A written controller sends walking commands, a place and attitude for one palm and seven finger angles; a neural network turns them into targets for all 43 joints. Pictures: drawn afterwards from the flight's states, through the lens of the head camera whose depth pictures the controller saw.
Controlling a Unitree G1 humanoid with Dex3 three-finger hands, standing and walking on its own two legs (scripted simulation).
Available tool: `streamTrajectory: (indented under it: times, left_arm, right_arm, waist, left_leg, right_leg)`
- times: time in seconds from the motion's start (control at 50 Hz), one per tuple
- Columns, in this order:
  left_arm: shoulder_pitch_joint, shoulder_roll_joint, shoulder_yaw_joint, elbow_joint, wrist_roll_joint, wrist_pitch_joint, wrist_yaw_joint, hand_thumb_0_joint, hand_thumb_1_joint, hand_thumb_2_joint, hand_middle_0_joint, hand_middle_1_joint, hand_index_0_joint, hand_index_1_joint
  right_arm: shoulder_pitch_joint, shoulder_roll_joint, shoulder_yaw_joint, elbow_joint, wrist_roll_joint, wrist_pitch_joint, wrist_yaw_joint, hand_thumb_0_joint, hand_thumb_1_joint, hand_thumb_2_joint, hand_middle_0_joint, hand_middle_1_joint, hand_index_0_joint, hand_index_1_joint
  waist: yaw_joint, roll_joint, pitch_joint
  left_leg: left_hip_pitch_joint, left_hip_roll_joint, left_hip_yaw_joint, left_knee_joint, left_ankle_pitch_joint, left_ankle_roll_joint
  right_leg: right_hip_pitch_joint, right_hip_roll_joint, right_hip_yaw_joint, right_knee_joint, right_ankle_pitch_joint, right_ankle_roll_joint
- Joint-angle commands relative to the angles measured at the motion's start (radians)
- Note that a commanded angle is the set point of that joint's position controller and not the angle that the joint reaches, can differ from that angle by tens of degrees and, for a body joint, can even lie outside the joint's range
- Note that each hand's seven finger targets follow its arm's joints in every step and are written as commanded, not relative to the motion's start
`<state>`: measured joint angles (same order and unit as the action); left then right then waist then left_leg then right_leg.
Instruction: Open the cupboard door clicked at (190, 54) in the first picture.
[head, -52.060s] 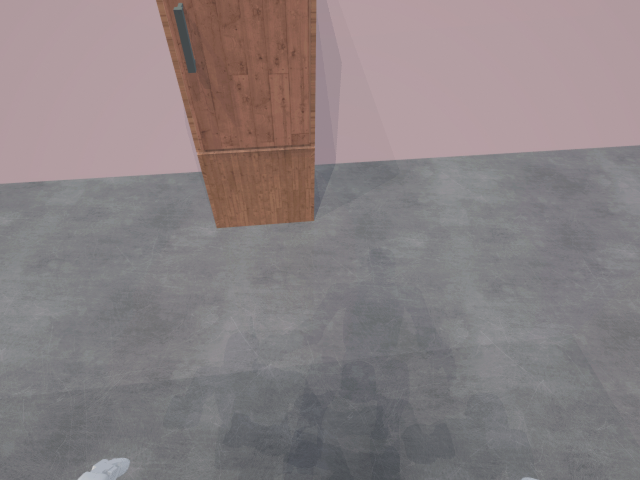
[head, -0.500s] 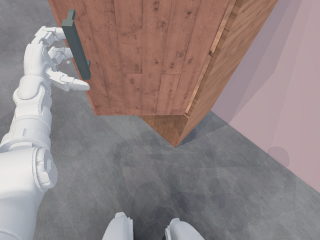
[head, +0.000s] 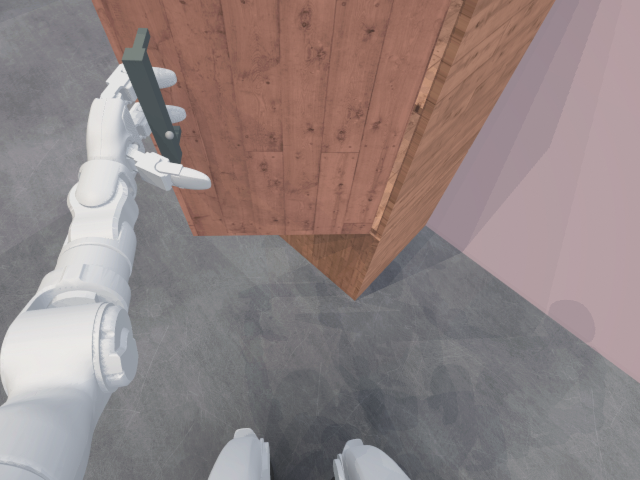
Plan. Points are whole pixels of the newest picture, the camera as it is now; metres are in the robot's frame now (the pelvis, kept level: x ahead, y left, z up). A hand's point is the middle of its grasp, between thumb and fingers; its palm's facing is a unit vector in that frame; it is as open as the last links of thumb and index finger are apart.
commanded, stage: slide the fingers in behind the handle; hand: left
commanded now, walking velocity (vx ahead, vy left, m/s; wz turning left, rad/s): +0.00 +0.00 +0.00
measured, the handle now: (159, 102) +0.57 +0.16 +0.10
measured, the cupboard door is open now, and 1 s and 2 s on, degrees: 46 46 61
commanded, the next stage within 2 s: close the thumb around the handle in 0.58 s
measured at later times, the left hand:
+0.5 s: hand (178, 133) +0.52 +0.14 +0.10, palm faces +0.00 -1.00 -0.02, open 14.1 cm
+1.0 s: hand (178, 133) +0.52 +0.14 +0.10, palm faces -0.01 -1.00 -0.02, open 11.2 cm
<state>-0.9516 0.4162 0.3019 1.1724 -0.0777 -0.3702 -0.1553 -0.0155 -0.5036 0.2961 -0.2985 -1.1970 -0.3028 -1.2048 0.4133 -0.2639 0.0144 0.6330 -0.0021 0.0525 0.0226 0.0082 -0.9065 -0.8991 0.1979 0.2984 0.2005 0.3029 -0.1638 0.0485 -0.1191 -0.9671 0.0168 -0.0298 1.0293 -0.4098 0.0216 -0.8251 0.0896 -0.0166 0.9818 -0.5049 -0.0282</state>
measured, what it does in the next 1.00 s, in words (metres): stands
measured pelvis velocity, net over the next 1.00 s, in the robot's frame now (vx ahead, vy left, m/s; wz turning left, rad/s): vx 0.01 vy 0.00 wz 0.00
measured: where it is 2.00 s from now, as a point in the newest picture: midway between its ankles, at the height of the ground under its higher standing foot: outside the picture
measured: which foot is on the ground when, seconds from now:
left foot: down 0.00-1.00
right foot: down 0.00-1.00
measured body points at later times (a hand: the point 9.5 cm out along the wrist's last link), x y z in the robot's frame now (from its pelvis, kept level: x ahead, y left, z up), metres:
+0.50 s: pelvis +0.00 -0.01 +0.00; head +0.11 +0.00 +0.44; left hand +0.51 +0.19 +0.10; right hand +0.00 -0.27 -0.12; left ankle +0.04 +0.10 -0.67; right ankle -0.02 -0.11 -0.67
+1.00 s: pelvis +0.01 +0.00 +0.00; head +0.12 +0.01 +0.44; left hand +0.51 +0.19 +0.10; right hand +0.01 -0.26 -0.12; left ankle +0.04 +0.10 -0.67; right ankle -0.02 -0.11 -0.67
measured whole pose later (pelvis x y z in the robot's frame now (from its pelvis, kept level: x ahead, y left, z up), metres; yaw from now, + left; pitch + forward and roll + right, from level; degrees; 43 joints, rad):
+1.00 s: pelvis +0.01 +0.00 +0.00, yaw +0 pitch +20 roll -3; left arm -0.95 0.39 0.29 1.17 -0.08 -0.37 -0.12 -0.01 -0.06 0.49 -0.33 -1.25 -0.31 -1.25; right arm 0.41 -0.26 0.01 0.64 0.00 0.05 0.03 0.01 -0.91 -0.90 0.20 0.30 0.20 0.30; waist -0.16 0.05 -0.13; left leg -0.96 0.01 -0.03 1.02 -0.41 0.02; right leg -0.82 0.09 -0.02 0.98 -0.51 -0.03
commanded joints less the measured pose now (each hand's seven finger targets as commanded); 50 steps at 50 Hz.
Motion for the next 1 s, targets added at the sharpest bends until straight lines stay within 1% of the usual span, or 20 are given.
streamTrajectory:
  times: [0.0,0.08,0.16,0.2,0.32,0.34,0.38,0.4,0.48,0.5,0.54,0.58,0.62,0.66,0.74,0.82,0.88,0.9,0.94,0.98]
  left_arm:
    - [-0.496,0.167,-0.004,-0.168,-0.018,-0.042,0.007,0.000,-0.500,0.300,-0.300,-1.200,-0.300,-1.200]
    - [-0.559,0.205,0.031,-0.217,-0.016,-0.070,0.032,0.000,-0.500,0.300,-0.300,-1.200,-0.300,-1.200]
    - [-0.524,0.145,-0.017,-0.224,0.002,-0.098,0.037,0.000,-0.500,0.300,-0.300,-1.200,-0.300,-1.200]
    - [-0.494,0.171,0.002,-0.228,0.003,-0.094,0.032,0.000,-0.500,0.300,-0.300,-1.200,-0.300,-1.200]
    - [-0.513,0.135,-0.024,-0.209,-0.018,-0.068,0.022,0.000,-0.500,0.300,-0.300,-1.200,-0.300,-1.200]
    - [-0.516,0.173,0.002,-0.209,-0.013,-0.069,0.023,0.000,-0.500,0.300,-0.300,-1.200,-0.300,-1.200]
    - [-0.510,0.176,0.007,-0.197,-0.016,-0.062,0.021,0.000,-0.500,0.300,-0.300,-1.200,-0.300,-1.200]
    - [-0.502,0.132,-0.034,-0.193,-0.014,-0.059,0.016,0.000,-0.500,0.300,-0.300,-1.200,-0.300,-1.200]
    - [-0.513,0.170,-0.003,-0.182,-0.012,-0.066,0.020,0.000,-0.500,0.300,-0.300,-1.200,-0.300,-1.200]
    - [-0.515,0.145,-0.029,-0.169,-0.009,-0.062,0.019,0.000,-0.500,0.300,-0.300,-1.200,-0.300,-1.200]
    - [-0.520,0.164,-0.003,-0.191,-0.009,-0.074,0.020,0.000,-0.500,0.300,-0.300,-1.200,-0.300,-1.200]
    - [-0.499,0.190,0.014,-0.179,-0.010,-0.067,0.017,0.000,-0.500,0.300,-0.300,-1.200,-0.300,-1.200]
    - [-0.525,0.148,-0.022,-0.218,-0.012,-0.074,0.013,0.000,-0.500,0.300,-0.300,-1.200,-0.300,-1.200]
    - [-0.502,0.133,-0.026,-0.207,-0.014,-0.069,0.013,0.000,-0.500,0.300,-0.300,-1.200,-0.300,-1.200]
    - [-0.491,0.165,0.009,-0.208,-0.019,-0.063,0.019,0.000,-0.276,0.396,-0.316,-1.224,-0.316,-1.224]
    - [-0.491,0.124,-0.023,-0.227,-0.018,-0.071,0.025,0.000,-0.052,0.492,-0.332,-1.248,-0.332,-1.248]
    - [-0.488,0.168,0.006,-0.222,-0.014,-0.071,0.029,0.000,0.116,0.564,-0.344,-1.266,-0.344,-1.266]
    - [-0.477,0.138,-0.015,-0.209,-0.014,-0.068,0.026,0.000,0.172,0.588,-0.348,-1.272,-0.348,-1.272]
    - [-0.482,0.166,0.011,-0.241,-0.013,-0.081,0.026,0.000,0.284,0.636,-0.356,-1.284,-0.356,-1.284]
    - [-0.478,0.158,0.002,-0.225,-0.014,-0.076,0.023,0.000,0.396,0.684,-0.364,-1.296,-0.364,-1.296]
  right_arm:
    - [0.154,-0.172,-0.059,-0.044,-0.004,-0.022,-0.009,0.000,-0.900,-0.900,0.200,0.300,0.200,0.300]
    - [0.157,-0.173,-0.059,-0.038,-0.008,-0.034,-0.012,0.000,-0.900,-0.900,0.200,0.300,0.200,0.300]
    - [0.154,-0.163,-0.062,-0.032,-0.016,-0.041,-0.003,0.000,-0.900,-0.900,0.200,0.300,0.200,0.300]
    - [0.157,-0.169,-0.064,-0.034,-0.015,-0.037,0.000,0.000,-0.900,-0.900,0.200,0.300,0.200,0.300]
    - [0.161,-0.168,-0.063,-0.037,-0.009,-0.031,-0.003,0.000,-0.900,-0.900,0.200,0.300,0.200,0.300]
    - [0.161,-0.174,-0.066,-0.032,-0.005,-0.031,-0.007,0.000,-0.900,-0.900,0.200,0.300,0.200,0.300]
    - [0.165,-0.172,-0.064,-0.033,-0.006,-0.029,-0.008,0.000,-0.900,-0.900,0.200,0.300,0.200,0.300]
    - [0.158,-0.166,-0.063,-0.035,-0.005,-0.029,-0.007,0.000,-0.900,-0.900,0.200,0.300,0.200,0.300]
    - [0.162,-0.171,-0.062,-0.029,-0.007,-0.031,-0.008,0.000,-0.900,-0.900,0.200,0.300,0.200,0.300]
    - [0.157,-0.167,-0.061,-0.030,-0.006,-0.031,-0.006,0.000,-0.900,-0.900,0.200,0.300,0.200,0.300]
    - [0.159,-0.168,-0.063,-0.030,-0.007,-0.035,-0.006,0.000,-0.900,-0.900,0.200,0.300,0.200,0.300]
    - [0.160,-0.171,-0.062,-0.033,-0.007,-0.031,-0.007,0.000,-0.900,-0.900,0.200,0.300,0.200,0.300]
    - [0.158,-0.163,-0.062,-0.037,-0.008,-0.031,-0.006,0.000,-0.900,-0.900,0.200,0.300,0.200,0.300]
    - [0.153,-0.165,-0.065,-0.033,-0.009,-0.029,-0.004,0.000,-0.900,-0.900,0.200,0.300,0.200,0.300]
    - [0.155,-0.169,-0.066,-0.040,-0.003,-0.026,-0.006,0.000,-0.900,-0.900,0.200,0.300,0.200,0.300]
    - [0.156,-0.163,-0.064,-0.041,-0.009,-0.025,-0.003,0.000,-0.900,-0.900,0.200,0.300,0.200,0.300]
    - [0.155,-0.172,-0.065,-0.041,-0.007,-0.022,-0.004,0.000,-0.900,-0.900,0.200,0.300,0.200,0.300]
    - [0.150,-0.165,-0.063,-0.044,-0.008,-0.023,-0.002,0.000,-0.900,-0.900,0.200,0.300,0.200,0.300]
    - [0.152,-0.167,-0.066,-0.044,-0.006,-0.024,-0.003,0.000,-0.900,-0.900,0.200,0.300,0.200,0.300]
    - [0.152,-0.167,-0.065,-0.043,-0.007,-0.021,-0.005,0.000,-0.900,-0.900,0.200,0.300,0.200,0.300]
  waist:
    - [-0.039,0.030,-0.400]
    - [-0.036,0.051,-0.449]
    - [-0.033,0.080,-0.490]
    - [-0.019,0.083,-0.505]
    - [-0.041,0.043,-0.450]
    - [-0.035,0.037,-0.466]
    - [-0.034,0.023,-0.451]
    - [-0.042,0.039,-0.440]
    - [-0.041,0.026,-0.432]
    - [-0.047,0.041,-0.411]
    - [-0.033,0.046,-0.463]
    - [-0.032,0.043,-0.463]
    - [-0.034,0.086,-0.482]
    - [-0.033,0.081,-0.476]
    - [-0.023,0.043,-0.489]
    - [-0.028,0.064,-0.466]
    - [-0.028,0.034,-0.462]
    - [-0.026,0.035,-0.452]
    - [-0.015,0.050,-0.500]
    - [-0.026,0.043,-0.475]
  left_leg:
    - [0.462,-0.002,-0.035,-0.074,0.279,0.021]
    - [0.463,-0.004,-0.037,-0.066,0.288,0.022]
    - [0.503,-0.004,-0.039,-0.053,0.333,0.018]
    - [0.505,-0.005,-0.033,-0.054,0.348,0.017]
    - [0.477,-0.010,-0.030,-0.063,0.311,0.024]
    - [0.472,-0.007,-0.027,-0.063,0.317,0.024]
    - [0.452,-0.010,-0.029,-0.065,0.320,0.025]
    - [0.455,-0.012,-0.025,-0.065,0.317,0.025]
    - [0.443,-0.009,-0.028,-0.059,0.311,0.026]
    - [0.440,-0.012,-0.027,-0.062,0.294,0.025]
    - [0.456,-0.013,-0.025,-0.052,0.329,0.026]
    - [0.453,-0.012,-0.025,-0.052,0.339,0.026]
    - [0.488,-0.013,-0.030,-0.050,0.370,0.024]
    - [0.511,-0.008,-0.033,-0.050,0.373,0.020]
    - [0.488,-0.010,-0.027,-0.053,0.370,0.022]
    - [0.511,-0.009,-0.036,-0.056,0.390,0.020]
    - [0.479,-0.008,-0.031,-0.061,0.357,0.021]
    - [0.480,-0.012,-0.030,-0.065,0.353,0.021]
    - [0.505,-0.010,-0.029,-0.058,0.392,0.020]
    - [0.500,-0.006,-0.032,-0.059,0.382,0.019]
  right_leg:
    - [0.003,-0.010,0.002,-0.152,0.339,0.011]
    - [0.015,-0.015,0.012,-0.140,0.348,0.011]
    - [0.007,-0.014,0.006,-0.124,0.384,0.007]
    - [0.032,-0.014,0.007,-0.124,0.405,0.006]
    - [0.035,-0.009,0.009,-0.146,0.395,0.009]
    - [0.043,-0.013,0.016,-0.145,0.408,0.013]
    - [0.058,-0.013,0.016,-0.145,0.421,0.013]
    - [0.047,-0.014,0.016,-0.147,0.420,0.013]
    - [0.035,-0.016,0.019,-0.144,0.407,0.014]
    - [0.024,-0.016,0.018,-0.148,0.393,0.013]
    - [0.041,-0.017,0.021,-0.136,0.426,0.014]
    - [0.050,-0.017,0.019,-0.135,0.437,0.012]
    - [0.041,-0.016,0.014,-0.125,0.450,0.007]
    - [0.021,-0.013,0.007,-0.130,0.438,0.008]
    - [0.048,-0.014,0.012,-0.130,0.453,0.011]
    - [0.029,-0.010,0.000,-0.126,0.445,0.005]
    - [0.043,-0.013,0.009,-0.133,0.438,0.011]
    - [0.050,-0.011,0.007,-0.136,0.436,0.010]
    - [0.060,-0.012,0.009,-0.124,0.468,0.008]
    - [0.043,-0.012,0.006,-0.128,0.454,0.009]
